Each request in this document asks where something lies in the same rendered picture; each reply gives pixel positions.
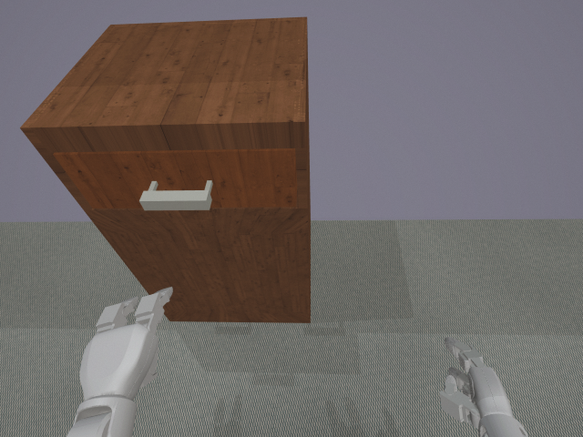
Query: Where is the robot left hand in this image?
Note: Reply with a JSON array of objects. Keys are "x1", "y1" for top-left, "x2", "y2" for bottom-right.
[{"x1": 80, "y1": 287, "x2": 173, "y2": 401}]

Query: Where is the robot right hand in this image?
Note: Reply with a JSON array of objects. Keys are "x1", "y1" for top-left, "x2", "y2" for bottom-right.
[{"x1": 440, "y1": 337, "x2": 514, "y2": 429}]

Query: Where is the drawer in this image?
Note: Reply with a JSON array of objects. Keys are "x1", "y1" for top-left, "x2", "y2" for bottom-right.
[{"x1": 53, "y1": 148, "x2": 297, "y2": 208}]

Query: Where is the handle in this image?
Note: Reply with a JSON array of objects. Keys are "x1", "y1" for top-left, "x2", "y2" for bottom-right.
[{"x1": 139, "y1": 180, "x2": 213, "y2": 210}]

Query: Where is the cabinet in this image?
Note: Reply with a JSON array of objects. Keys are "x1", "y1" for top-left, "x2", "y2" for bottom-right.
[{"x1": 20, "y1": 17, "x2": 311, "y2": 323}]

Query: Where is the right robot forearm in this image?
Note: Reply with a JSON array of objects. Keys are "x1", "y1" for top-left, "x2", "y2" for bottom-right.
[{"x1": 478, "y1": 414, "x2": 528, "y2": 437}]

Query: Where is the left robot forearm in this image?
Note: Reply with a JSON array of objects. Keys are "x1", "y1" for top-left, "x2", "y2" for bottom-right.
[{"x1": 67, "y1": 395, "x2": 138, "y2": 437}]

